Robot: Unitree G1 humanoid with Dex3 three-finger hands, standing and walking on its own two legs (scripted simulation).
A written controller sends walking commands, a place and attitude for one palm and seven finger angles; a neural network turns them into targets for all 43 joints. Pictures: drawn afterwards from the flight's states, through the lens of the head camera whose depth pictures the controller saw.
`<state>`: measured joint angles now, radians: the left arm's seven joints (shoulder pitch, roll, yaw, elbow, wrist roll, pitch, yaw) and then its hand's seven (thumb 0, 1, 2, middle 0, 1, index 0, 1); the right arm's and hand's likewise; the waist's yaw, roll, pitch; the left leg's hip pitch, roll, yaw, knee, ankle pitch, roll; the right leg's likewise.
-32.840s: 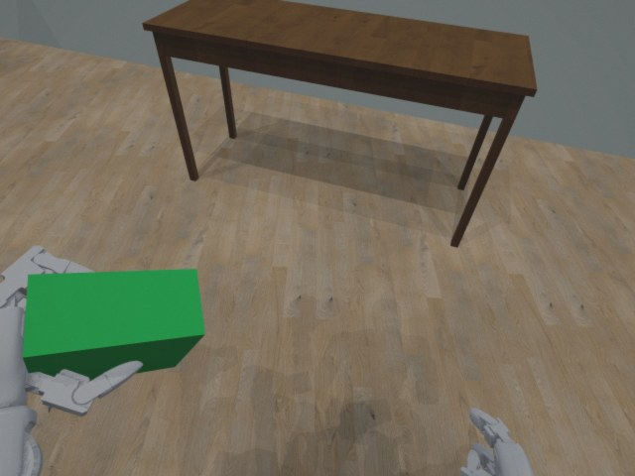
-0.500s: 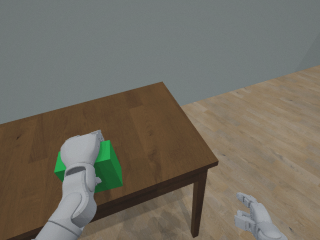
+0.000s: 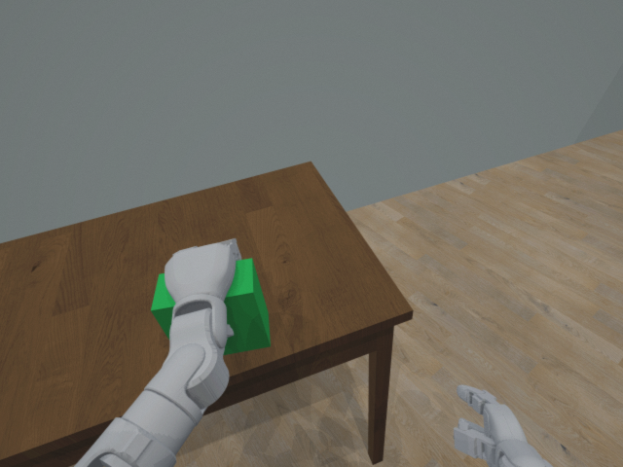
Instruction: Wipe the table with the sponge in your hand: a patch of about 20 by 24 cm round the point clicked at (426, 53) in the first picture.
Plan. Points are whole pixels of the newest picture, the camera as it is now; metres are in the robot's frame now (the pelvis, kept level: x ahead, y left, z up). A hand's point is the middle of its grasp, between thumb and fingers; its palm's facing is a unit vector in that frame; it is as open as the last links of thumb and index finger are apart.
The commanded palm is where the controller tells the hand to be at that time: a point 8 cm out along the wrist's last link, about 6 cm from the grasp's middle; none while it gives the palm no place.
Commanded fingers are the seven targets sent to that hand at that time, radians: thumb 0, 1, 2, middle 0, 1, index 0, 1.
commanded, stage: wipe forward along the third lane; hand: left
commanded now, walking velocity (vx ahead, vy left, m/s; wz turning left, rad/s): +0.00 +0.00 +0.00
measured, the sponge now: (220, 320) +0.32 +0.19 +0.02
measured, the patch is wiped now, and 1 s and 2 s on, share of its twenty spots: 0.85 0.95 1.00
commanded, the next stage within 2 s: wipe back along the third lane in 1.60 s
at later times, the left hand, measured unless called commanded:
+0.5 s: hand (222, 270) +0.37 +0.18 +0.08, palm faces -0.03 -0.06 -1.00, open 10.4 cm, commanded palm +0.34 +0.20 +0.11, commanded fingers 0.00 0.10 1.30 -1.20 -1.60 -1.20 -1.60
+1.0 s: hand (217, 249) +0.41 +0.20 +0.08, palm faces -0.08 -0.03 -1.00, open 10.4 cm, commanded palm +0.39 +0.22 +0.11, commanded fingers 0.00 0.10 1.30 -1.20 -1.60 -1.20 -1.60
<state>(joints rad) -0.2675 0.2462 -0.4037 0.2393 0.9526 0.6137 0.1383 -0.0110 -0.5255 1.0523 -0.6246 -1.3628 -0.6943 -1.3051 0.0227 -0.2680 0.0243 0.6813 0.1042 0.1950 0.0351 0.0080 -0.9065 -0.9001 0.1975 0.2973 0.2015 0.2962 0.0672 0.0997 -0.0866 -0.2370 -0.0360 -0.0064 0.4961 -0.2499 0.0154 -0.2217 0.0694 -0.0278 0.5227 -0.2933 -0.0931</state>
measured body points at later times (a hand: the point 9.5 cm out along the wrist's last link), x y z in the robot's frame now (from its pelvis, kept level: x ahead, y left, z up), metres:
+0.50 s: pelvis +0.00 -0.02 +0.00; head -0.02 -0.07 +0.45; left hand +0.36 +0.18 +0.13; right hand +0.17 -0.27 -0.12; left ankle +0.01 +0.11 -0.73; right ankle -0.01 -0.06 -0.74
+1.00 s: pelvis +0.00 -0.04 +0.00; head +0.00 -0.08 +0.44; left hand +0.41 +0.20 +0.13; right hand +0.12 -0.30 -0.14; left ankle +0.01 +0.11 -0.73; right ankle -0.01 -0.06 -0.74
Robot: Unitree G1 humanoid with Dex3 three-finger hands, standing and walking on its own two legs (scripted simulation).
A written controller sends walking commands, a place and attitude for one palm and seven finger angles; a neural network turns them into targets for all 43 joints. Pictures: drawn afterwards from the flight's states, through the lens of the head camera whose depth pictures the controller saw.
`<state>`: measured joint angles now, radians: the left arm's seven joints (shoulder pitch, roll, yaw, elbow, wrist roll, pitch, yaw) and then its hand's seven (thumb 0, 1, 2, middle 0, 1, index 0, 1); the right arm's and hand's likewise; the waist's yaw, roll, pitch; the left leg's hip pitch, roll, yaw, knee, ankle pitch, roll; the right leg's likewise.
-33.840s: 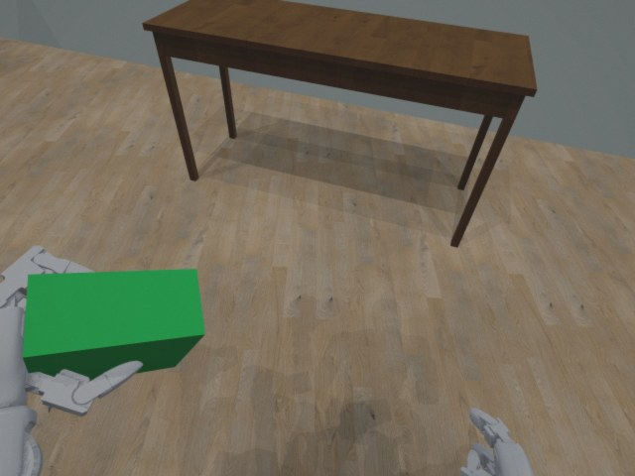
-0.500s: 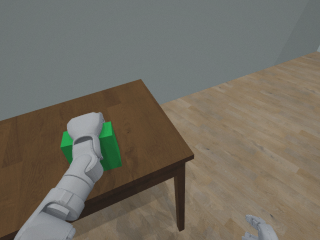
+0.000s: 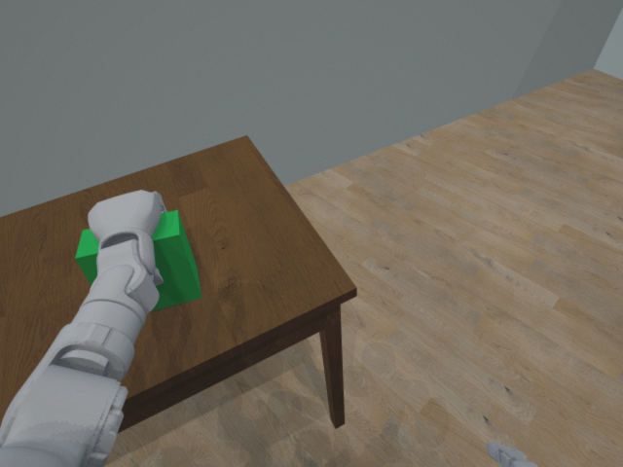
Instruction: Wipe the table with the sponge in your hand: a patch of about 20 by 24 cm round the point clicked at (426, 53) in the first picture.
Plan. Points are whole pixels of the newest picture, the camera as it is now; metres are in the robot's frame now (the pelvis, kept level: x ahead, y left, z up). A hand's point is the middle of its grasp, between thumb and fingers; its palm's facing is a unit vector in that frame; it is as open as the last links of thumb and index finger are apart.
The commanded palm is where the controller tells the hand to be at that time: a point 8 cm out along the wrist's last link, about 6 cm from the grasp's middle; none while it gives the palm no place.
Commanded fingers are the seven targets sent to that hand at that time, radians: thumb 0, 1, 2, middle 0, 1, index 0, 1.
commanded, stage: wipe forward along the third lane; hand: left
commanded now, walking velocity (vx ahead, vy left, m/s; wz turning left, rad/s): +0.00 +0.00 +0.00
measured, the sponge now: (150, 276) +0.39 +0.27 +0.02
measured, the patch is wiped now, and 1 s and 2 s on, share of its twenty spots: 0.95 1.00 1.00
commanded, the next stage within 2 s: wipe back along the third lane in 0.60 s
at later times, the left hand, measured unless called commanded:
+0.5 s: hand (130, 224) +0.45 +0.29 +0.08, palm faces -0.09 -0.03 -1.00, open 10.4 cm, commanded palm +0.43 +0.31 +0.11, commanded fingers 0.00 0.10 1.30 -1.20 -1.60 -1.20 -1.60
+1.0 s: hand (118, 223) +0.45 +0.32 +0.08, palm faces +0.00 -0.05 -1.00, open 10.5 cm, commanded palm +0.42 +0.31 +0.11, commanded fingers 0.00 0.10 1.30 -1.20 -1.60 -1.20 -1.60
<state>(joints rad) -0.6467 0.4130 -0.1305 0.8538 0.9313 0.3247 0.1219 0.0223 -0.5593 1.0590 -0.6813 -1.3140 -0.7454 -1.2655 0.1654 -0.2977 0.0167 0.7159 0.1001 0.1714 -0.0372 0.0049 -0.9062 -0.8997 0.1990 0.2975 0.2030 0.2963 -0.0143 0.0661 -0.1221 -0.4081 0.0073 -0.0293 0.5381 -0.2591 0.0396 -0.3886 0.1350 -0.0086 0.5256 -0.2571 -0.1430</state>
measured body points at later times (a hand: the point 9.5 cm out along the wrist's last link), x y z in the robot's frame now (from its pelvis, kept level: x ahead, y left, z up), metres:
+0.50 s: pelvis +0.00 +0.02 +0.00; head +0.04 +0.00 +0.45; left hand +0.45 +0.29 +0.14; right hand +0.08 -0.26 -0.14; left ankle +0.01 +0.16 -0.73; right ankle +0.00 -0.02 -0.73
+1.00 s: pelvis +0.01 +0.08 +0.00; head +0.03 +0.07 +0.45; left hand +0.45 +0.31 +0.13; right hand +0.09 -0.18 -0.13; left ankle +0.01 +0.16 -0.73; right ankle +0.00 -0.02 -0.73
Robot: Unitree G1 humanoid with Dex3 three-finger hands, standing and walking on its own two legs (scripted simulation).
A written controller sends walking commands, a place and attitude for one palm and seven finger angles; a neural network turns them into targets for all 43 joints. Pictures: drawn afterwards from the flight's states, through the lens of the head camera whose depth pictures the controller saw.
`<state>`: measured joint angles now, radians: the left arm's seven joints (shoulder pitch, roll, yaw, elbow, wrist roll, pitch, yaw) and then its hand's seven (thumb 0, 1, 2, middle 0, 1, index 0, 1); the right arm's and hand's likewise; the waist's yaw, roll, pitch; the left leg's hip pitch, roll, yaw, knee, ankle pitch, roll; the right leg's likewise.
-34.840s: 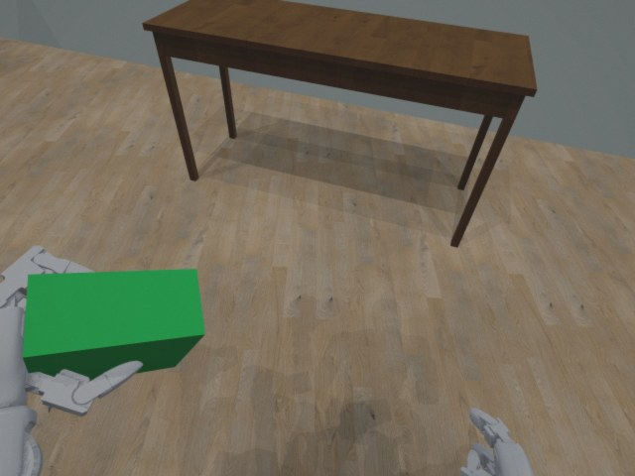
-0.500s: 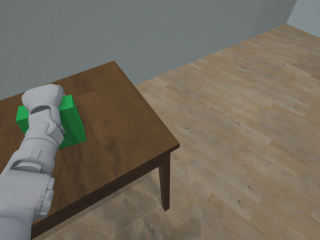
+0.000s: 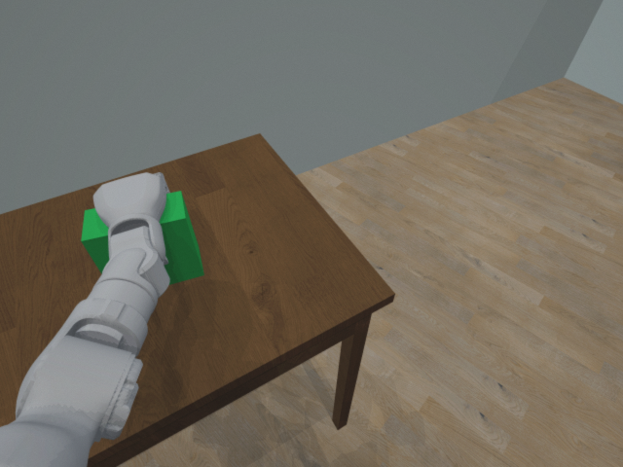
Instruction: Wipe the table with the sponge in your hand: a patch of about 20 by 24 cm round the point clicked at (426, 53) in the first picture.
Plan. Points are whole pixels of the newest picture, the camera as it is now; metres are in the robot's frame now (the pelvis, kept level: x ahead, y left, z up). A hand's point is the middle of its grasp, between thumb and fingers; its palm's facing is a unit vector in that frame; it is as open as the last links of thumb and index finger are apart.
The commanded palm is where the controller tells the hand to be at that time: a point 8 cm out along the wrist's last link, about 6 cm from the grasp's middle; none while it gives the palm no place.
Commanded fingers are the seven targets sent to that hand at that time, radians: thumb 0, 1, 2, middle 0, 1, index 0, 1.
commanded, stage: wipe back along the third lane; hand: left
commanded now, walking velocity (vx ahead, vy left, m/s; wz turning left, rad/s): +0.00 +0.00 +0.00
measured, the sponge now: (153, 255) +0.43 +0.26 +0.02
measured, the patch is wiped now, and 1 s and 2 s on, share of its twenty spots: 1.00 1.00 1.00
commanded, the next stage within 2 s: slide back across to the middle lane in 1.40 s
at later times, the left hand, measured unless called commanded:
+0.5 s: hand (153, 237) +0.41 +0.23 +0.08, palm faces +0.04 -0.05 -1.00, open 10.5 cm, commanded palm +0.36 +0.20 +0.11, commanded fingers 0.00 0.10 1.30 -1.20 -1.60 -1.20 -1.60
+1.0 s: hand (176, 264) +0.36 +0.19 +0.08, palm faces +0.05 -0.06 -1.00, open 10.5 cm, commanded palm +0.31 +0.17 +0.11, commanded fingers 0.00 0.10 1.30 -1.20 -1.60 -1.20 -1.60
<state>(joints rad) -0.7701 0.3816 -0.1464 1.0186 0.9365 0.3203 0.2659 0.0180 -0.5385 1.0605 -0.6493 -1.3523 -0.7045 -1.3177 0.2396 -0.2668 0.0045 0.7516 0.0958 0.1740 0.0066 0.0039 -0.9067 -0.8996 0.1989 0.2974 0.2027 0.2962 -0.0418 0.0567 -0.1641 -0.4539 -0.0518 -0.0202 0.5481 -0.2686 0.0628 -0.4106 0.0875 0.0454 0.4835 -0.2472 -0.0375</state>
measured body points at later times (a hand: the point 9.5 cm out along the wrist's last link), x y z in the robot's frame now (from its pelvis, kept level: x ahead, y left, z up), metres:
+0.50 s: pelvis +0.02 +0.03 +0.00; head +0.02 +0.02 +0.45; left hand +0.40 +0.23 +0.13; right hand +0.21 -0.18 -0.11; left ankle -0.01 +0.08 -0.73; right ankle -0.01 -0.10 -0.73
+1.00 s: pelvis +0.02 +0.00 +0.00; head -0.01 -0.03 +0.45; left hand +0.35 +0.19 +0.13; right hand +0.23 -0.21 -0.09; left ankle -0.01 +0.08 -0.73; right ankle -0.01 -0.10 -0.73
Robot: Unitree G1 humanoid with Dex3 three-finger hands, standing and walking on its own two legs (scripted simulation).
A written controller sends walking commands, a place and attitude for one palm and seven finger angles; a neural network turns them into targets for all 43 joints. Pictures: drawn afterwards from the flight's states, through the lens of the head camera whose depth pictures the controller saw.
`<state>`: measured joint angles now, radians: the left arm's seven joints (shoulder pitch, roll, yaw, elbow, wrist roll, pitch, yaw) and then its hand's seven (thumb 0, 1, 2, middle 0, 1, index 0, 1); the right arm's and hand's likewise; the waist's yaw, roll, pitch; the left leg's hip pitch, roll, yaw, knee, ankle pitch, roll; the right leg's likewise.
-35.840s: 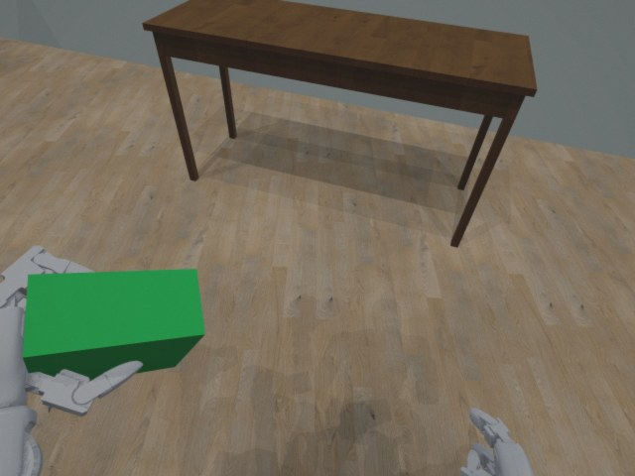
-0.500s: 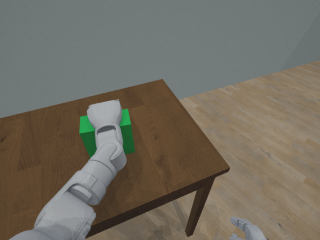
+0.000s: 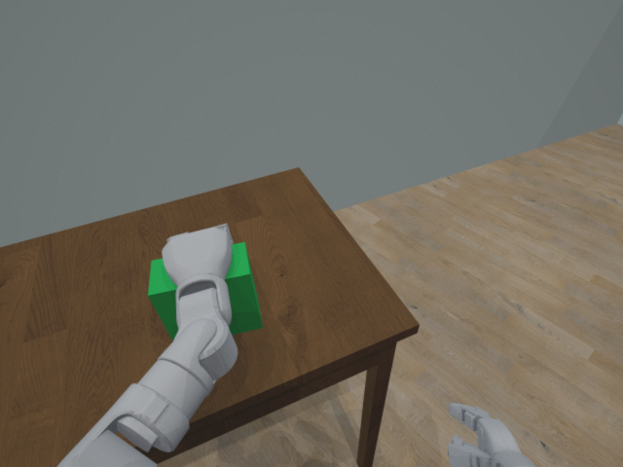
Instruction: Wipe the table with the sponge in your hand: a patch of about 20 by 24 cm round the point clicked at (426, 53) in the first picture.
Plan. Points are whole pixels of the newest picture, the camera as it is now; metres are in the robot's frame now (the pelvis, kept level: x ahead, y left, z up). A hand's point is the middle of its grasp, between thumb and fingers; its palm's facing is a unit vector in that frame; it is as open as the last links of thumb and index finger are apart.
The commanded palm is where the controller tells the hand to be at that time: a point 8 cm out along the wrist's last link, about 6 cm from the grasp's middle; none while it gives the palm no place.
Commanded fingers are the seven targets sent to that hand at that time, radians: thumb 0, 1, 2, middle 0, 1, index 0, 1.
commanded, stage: wipe back along the third lane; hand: left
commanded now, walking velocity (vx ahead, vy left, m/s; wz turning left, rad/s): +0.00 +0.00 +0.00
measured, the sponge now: (213, 305) +0.35 +0.19 +0.02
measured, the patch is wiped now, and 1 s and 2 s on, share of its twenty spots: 1.00 1.00 1.00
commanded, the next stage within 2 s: slide back across to the middle lane in 0.40 s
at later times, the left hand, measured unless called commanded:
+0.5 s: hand (223, 310) +0.30 +0.15 +0.08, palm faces +0.07 -0.08 -0.99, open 10.5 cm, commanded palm +0.25 +0.15 +0.11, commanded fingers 0.00 0.10 1.30 -1.20 -1.60 -1.20 -1.60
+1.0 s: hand (190, 327) +0.27 +0.18 +0.08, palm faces +0.06 -0.13 -0.99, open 10.4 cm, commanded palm +0.23 +0.20 +0.13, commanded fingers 0.00 0.10 1.30 -1.20 -1.60 -1.20 -1.60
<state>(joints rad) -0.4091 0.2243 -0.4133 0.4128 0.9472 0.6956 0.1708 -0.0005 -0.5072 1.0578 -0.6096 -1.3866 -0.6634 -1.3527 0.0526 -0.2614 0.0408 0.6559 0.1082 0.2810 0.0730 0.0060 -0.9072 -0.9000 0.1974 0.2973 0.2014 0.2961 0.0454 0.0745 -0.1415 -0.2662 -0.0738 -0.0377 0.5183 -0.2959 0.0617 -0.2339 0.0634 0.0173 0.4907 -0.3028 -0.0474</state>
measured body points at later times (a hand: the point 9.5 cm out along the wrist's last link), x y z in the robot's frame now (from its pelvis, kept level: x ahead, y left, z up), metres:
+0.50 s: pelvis -0.01 -0.04 +0.00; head -0.06 -0.09 +0.45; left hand +0.29 +0.15 +0.13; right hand +0.21 -0.27 -0.08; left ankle -0.02 +0.08 -0.74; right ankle -0.03 -0.10 -0.74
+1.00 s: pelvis -0.01 -0.05 +0.00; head -0.06 -0.10 +0.45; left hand +0.26 +0.19 +0.14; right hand +0.21 -0.29 -0.08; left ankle -0.02 +0.08 -0.73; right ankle -0.03 -0.10 -0.74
